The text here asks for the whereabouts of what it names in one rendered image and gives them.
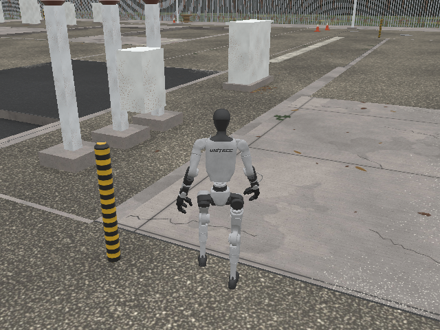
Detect robot right hand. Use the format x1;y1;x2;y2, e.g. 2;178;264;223
243;187;260;201

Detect right robot forearm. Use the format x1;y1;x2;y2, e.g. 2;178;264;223
247;166;259;190

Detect robot right upper arm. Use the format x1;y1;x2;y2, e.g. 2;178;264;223
235;139;254;176

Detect robot left upper arm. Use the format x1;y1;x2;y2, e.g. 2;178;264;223
188;138;207;177

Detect robot left hand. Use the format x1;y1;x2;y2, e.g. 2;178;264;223
176;195;192;214

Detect left robot forearm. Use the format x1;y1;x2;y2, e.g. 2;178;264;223
179;167;194;198

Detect robot right shin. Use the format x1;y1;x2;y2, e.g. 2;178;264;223
229;234;241;280

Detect robot left thigh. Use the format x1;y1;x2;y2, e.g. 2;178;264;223
197;190;211;225

